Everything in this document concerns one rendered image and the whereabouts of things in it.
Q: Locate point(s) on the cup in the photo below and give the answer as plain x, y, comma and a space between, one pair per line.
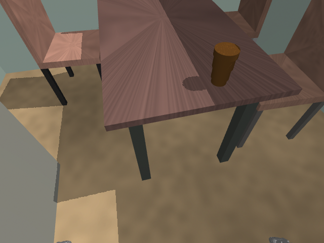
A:
225, 56

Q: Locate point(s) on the chair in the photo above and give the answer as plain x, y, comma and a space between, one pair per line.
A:
48, 48
303, 61
250, 16

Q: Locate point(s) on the table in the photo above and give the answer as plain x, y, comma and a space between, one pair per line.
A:
156, 64

